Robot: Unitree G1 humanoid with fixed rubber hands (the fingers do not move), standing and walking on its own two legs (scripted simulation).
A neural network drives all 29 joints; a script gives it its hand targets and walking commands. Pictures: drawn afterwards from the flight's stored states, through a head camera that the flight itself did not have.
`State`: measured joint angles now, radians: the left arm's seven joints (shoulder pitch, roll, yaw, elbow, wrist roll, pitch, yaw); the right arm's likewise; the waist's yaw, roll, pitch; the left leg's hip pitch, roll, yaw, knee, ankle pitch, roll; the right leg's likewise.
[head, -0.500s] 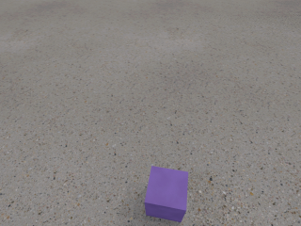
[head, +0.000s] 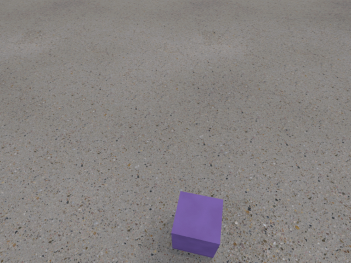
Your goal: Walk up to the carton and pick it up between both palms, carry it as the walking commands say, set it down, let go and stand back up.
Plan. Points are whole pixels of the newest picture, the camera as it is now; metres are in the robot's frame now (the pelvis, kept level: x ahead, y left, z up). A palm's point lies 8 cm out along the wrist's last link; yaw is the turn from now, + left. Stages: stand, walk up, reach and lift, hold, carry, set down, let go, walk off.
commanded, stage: walk up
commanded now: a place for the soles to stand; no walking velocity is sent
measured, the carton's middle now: (196, 224) +0.42 -0.06 -0.63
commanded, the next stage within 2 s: stand in 0.44 s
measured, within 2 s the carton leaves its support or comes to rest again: neither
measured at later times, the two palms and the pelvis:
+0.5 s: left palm out of the picture +0.03 +0.26 -0.13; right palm out of the picture +0.02 -0.27 -0.12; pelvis -0.01 -0.01 +0.00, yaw +1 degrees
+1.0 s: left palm (104, 239) +0.21 +0.21 -0.11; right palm out of the picture +0.13 -0.30 -0.13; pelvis +0.00 -0.02 -0.02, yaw -7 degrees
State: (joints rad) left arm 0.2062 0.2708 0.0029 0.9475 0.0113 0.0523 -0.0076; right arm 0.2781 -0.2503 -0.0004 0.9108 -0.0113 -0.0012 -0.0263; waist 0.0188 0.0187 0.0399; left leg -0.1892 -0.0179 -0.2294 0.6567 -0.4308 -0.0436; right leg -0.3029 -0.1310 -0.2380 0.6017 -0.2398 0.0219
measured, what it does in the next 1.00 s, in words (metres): stands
